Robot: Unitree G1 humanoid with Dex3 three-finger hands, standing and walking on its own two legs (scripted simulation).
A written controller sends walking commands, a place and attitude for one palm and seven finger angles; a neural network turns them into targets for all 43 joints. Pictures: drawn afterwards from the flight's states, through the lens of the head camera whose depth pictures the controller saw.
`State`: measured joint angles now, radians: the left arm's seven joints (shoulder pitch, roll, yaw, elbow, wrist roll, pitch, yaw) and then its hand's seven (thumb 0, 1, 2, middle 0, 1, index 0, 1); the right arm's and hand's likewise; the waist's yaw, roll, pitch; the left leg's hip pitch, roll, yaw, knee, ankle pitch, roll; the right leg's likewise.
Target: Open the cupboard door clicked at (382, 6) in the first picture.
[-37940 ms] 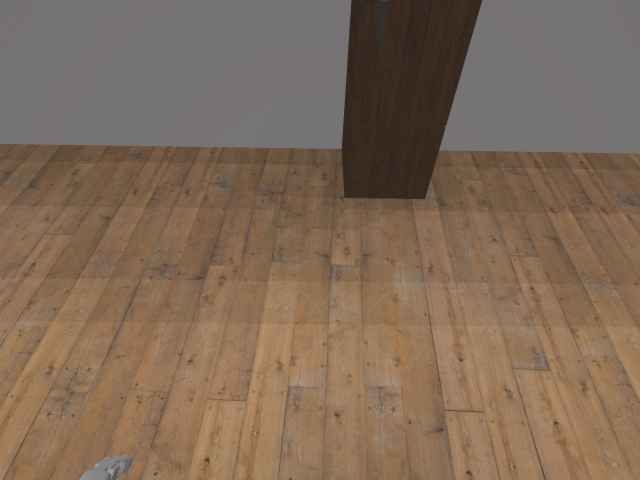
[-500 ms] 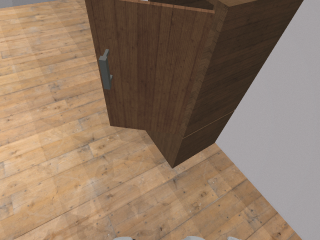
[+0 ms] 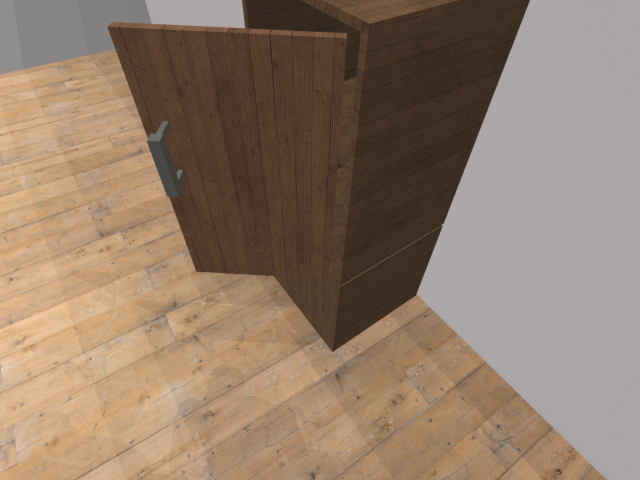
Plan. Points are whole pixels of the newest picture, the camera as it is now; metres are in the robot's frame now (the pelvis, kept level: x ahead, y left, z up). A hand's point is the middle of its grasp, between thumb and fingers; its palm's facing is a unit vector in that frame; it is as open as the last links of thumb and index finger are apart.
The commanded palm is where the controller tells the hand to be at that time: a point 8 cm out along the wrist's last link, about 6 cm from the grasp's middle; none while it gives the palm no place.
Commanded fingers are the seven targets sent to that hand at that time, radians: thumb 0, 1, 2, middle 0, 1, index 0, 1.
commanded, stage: come to a stop and stand still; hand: left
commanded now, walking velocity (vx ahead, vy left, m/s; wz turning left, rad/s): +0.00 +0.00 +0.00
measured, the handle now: (169, 159) +0.62 +0.30 +0.04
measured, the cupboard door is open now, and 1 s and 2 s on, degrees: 52 52 52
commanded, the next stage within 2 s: look again from close up in 0.30 s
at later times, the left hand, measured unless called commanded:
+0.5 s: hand out of the picture +0.00 +0.16 -0.17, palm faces +0.00 -0.98 -0.18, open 7.4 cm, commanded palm none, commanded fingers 0.00 0.90 0.90 -0.20 -0.30 -0.20 -0.30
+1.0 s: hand out of the picture +0.05 +0.19 -0.17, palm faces -0.01 -0.97 -0.24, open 7.4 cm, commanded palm none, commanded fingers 0.00 0.90 0.90 -0.20 -0.30 -0.20 -0.30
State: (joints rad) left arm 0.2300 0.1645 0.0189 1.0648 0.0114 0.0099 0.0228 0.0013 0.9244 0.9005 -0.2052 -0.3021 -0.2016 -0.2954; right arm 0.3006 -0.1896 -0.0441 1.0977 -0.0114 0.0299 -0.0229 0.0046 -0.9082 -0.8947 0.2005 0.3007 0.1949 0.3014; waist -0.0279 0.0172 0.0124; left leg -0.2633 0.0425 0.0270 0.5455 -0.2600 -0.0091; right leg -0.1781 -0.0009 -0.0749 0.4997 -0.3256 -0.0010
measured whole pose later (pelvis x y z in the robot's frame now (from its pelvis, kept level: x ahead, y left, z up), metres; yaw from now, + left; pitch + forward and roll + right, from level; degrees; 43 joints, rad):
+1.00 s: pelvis +0.01 +0.00 +0.00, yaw -2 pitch +0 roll +1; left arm 0.24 0.19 0.01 1.07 0.02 -0.01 0.03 0.00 0.91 0.90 -0.20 -0.30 -0.20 -0.29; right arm 0.25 -0.18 0.01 1.09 -0.01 -0.02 -0.03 0.01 -0.91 -0.89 0.20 0.30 0.20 0.30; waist 0.00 0.00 0.03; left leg -0.20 0.01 0.07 0.50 -0.30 0.01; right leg -0.16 -0.03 -0.03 0.51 -0.35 0.01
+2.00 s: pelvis +0.07 +0.08 +0.01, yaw -1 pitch +1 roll +3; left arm 0.30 0.19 0.06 1.00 0.04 0.00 0.02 0.00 0.91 0.90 -0.21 -0.30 -0.20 -0.30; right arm 0.19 -0.22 -0.05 0.96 -0.01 0.06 0.02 0.00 -0.91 -0.89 0.20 0.30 0.19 0.30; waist 0.05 -0.05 0.05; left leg -0.47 0.05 0.05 0.82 -0.30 -0.07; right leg -0.23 -0.14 -0.12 0.49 -0.27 0.02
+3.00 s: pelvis +0.04 +0.02 +0.01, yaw -1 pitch -1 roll +0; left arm 0.31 0.12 0.01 1.11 0.00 0.00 0.03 0.00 0.93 0.90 -0.20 -0.30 -0.20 -0.29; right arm 0.28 -0.12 0.00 1.14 -0.01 0.00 -0.06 0.02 -0.94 -0.89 0.20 0.30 0.20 0.30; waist 0.02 -0.02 0.03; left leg -0.16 0.03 0.06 0.45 -0.27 -0.02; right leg -0.16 0.08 -0.11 0.42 -0.25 -0.10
